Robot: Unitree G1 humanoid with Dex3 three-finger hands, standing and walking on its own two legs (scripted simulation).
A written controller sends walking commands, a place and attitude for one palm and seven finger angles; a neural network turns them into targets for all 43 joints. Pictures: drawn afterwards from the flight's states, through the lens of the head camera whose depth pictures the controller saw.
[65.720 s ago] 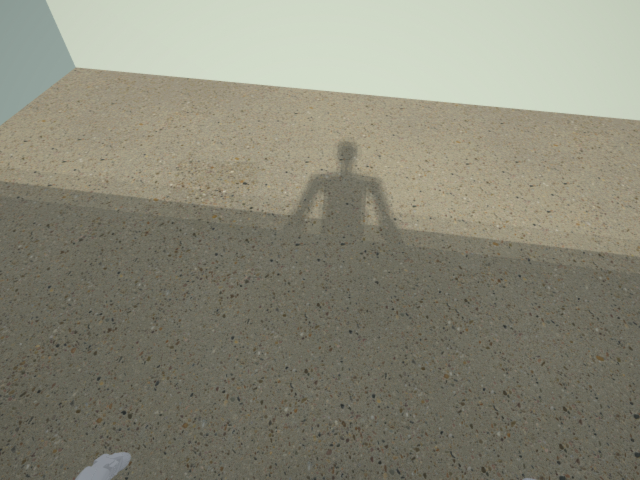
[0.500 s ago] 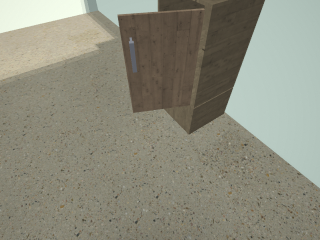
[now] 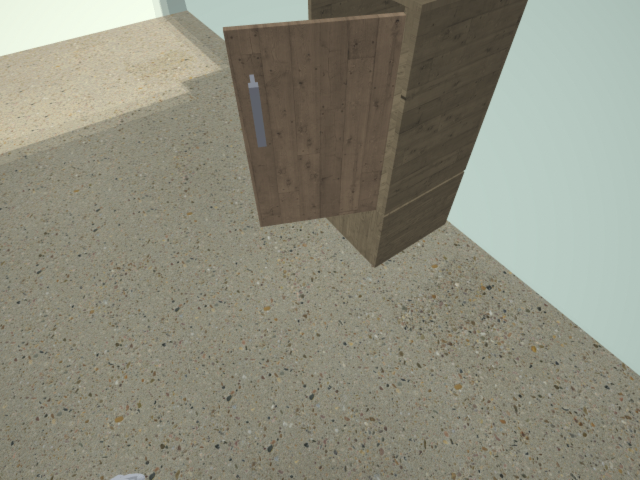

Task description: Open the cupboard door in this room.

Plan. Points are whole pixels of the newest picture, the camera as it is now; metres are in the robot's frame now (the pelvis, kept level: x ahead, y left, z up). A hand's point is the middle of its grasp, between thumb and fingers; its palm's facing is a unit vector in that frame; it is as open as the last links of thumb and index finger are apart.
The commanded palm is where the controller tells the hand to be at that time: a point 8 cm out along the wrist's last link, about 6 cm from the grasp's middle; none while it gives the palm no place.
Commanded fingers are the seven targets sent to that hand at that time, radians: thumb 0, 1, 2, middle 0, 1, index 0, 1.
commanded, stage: look to check the result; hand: left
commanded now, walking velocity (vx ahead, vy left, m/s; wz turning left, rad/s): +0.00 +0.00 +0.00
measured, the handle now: (257, 111) +0.85 +0.19 -0.03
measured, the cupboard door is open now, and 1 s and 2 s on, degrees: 66 66 66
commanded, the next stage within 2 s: turn to face it in 0.52 s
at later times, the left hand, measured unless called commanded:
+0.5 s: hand out of the picture +0.11 +0.23 -0.15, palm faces -0.03 -0.94 -0.33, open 7.4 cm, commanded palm none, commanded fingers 0.00 0.90 0.90 -0.20 -0.30 -0.20 -0.30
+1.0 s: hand out of the picture +0.09 +0.22 -0.17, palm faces +0.02 -0.96 -0.29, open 7.4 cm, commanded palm none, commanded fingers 0.00 0.90 0.90 -0.20 -0.30 -0.20 -0.30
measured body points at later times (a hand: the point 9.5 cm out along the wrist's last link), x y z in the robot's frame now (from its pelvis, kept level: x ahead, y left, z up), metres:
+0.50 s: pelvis +0.02 -0.01 +0.00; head +0.05 -0.01 +0.45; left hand +0.12 +0.28 -0.13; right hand +0.10 -0.30 -0.14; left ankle +0.01 +0.13 -0.75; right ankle +0.01 -0.14 -0.75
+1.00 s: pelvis +0.03 -0.01 +0.00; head +0.05 -0.01 +0.45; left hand +0.09 +0.27 -0.14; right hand +0.09 -0.28 -0.15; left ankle +0.01 +0.13 -0.75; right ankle +0.01 -0.14 -0.75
